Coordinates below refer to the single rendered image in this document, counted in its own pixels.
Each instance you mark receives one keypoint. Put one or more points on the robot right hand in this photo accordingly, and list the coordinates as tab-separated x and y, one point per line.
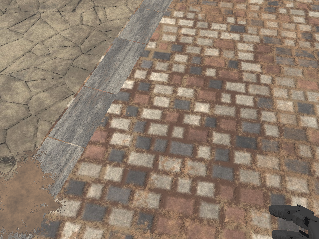
301	216

